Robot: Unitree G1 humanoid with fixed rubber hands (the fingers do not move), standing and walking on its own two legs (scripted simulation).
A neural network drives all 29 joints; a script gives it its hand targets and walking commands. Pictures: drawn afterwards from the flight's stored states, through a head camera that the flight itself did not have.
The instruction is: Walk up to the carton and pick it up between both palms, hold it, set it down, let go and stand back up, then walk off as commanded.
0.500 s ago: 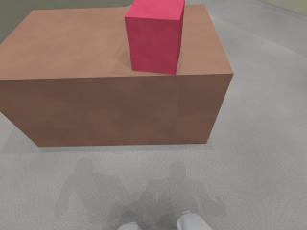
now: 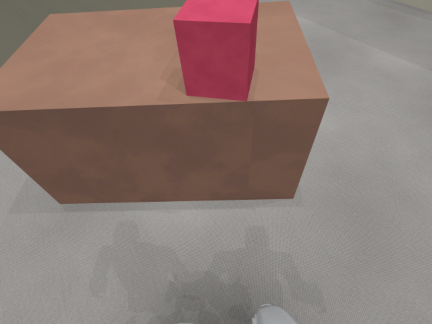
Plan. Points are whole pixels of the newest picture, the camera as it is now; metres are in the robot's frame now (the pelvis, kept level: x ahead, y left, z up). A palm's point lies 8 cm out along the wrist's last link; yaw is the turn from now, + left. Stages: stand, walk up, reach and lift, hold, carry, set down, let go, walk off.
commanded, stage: walk off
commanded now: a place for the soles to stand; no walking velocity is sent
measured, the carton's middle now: (220, 47) +0.89 -0.01 +0.03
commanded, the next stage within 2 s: stand in 0.04 s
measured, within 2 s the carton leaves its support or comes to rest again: neither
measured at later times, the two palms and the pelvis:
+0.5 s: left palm out of the picture +0.08 +0.30 -0.09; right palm out of the picture +0.04 -0.32 -0.11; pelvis +0.00 +0.00 +0.01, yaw +0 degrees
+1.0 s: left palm out of the picture +0.10 +0.30 -0.08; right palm out of the picture +0.05 -0.32 -0.10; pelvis +0.02 -0.01 +0.02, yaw +0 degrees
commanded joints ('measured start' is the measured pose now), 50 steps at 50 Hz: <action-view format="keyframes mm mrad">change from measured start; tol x8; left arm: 1 -32 195 82 -9 19 -46 8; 50 -131 207 29 78 7 -58 -2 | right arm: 1 -103 -209 -70 -78 1 -38 -11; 5 -10 -190 -67 -64 15 -31 -4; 50 -100 -185 -25 16 7 -39 -4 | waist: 1 79 44 -107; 4 33 -44 -209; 50 35 -49 -198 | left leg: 1 -159 160 -179 -198 196 104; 3 -105 90 -126 -114 178 54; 5 -80 55 -82 -110 -13 52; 8 -93 110 -162 -245 -59 86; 19 -77 112 -147 -233 61 74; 23 -55 118 -146 -287 -49 79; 37 47 127 -101 -307 215 58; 50 70 128 -86 -351 204 50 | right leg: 1 256 -32 -20 -179 127 -33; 3 301 -119 148 -252 290 -69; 4 277 -169 212 -272 212 -100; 7 153 -132 141 -255 114 -94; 23 199 -98 104 -298 88 -45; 34 272 -110 77 -309 340 -36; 50 298 -117 67 -366 355 -27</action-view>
